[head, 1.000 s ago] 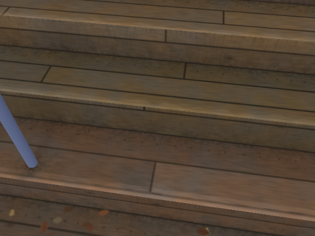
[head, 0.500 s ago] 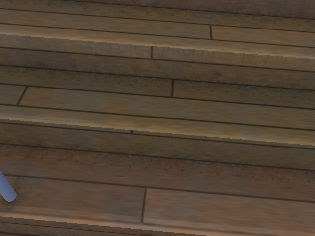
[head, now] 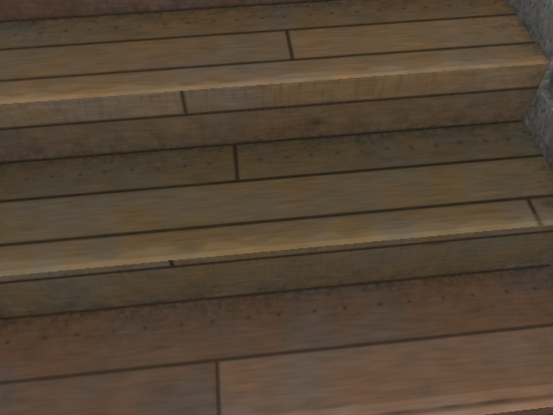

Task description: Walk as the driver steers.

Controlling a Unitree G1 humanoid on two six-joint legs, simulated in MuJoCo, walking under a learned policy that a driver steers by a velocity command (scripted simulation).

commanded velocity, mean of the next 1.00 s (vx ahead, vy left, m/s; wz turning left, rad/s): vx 0.04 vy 0.00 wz -0.10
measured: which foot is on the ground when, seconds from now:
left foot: up 0.00-0.12, down 0.14-1.00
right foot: down 0.00-0.14, up 0.16-0.46, down 0.48-1.00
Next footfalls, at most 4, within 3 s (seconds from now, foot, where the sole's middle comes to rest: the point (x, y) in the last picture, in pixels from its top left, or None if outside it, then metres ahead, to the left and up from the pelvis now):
0.14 left None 0.05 0.13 -0.77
0.48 right None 0.01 -0.11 -0.77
1.54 right None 0.26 -0.09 -0.77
1.94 left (260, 378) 0.48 0.09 -0.60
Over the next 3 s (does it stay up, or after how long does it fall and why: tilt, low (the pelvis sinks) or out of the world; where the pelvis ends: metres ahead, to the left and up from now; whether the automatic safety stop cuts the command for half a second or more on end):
stays up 0.91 -0.10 0.35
